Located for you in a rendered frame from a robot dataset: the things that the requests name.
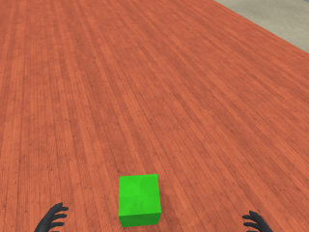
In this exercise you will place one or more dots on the carton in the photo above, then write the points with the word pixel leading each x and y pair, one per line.
pixel 139 200

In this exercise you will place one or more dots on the robot left hand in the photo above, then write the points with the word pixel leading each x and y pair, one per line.
pixel 46 223

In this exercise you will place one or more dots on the robot right hand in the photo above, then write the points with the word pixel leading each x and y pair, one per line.
pixel 261 225

